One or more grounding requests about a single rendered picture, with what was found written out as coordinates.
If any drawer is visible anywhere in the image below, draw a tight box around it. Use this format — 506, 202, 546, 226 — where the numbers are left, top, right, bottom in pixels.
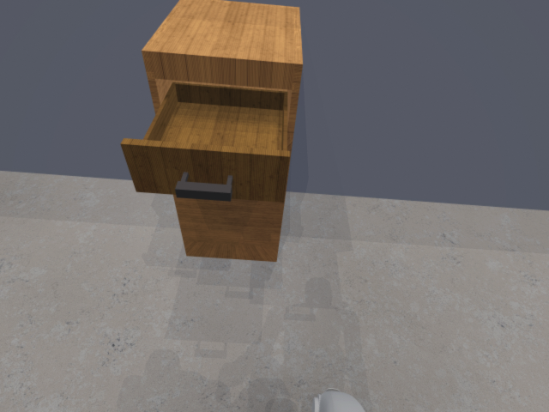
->
120, 82, 290, 203

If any right robot thigh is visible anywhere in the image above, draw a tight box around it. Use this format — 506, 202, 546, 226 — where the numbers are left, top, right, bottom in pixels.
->
311, 391, 365, 412

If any handle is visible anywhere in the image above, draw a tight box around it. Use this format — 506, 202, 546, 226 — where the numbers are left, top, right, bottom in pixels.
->
175, 172, 232, 202

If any cabinet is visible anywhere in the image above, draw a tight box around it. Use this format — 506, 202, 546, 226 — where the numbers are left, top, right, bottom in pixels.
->
142, 0, 303, 262

